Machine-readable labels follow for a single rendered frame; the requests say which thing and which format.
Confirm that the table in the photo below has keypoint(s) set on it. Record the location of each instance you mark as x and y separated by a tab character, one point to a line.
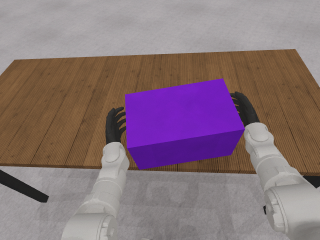
53	111

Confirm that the robot right hand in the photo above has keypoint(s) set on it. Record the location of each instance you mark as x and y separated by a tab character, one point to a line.
246	111

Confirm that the right robot forearm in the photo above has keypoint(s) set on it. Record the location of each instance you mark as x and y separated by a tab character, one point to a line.
269	164

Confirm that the carton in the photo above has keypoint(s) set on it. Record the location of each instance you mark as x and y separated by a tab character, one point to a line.
180	124

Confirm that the robot left hand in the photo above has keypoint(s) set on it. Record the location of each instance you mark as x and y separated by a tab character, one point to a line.
112	131

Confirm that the left robot forearm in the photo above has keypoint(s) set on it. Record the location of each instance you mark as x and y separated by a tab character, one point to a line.
110	183

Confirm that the robot left upper arm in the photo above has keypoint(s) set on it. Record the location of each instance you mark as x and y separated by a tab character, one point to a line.
91	226

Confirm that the robot right upper arm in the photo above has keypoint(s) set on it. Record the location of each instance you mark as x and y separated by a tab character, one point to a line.
294	210

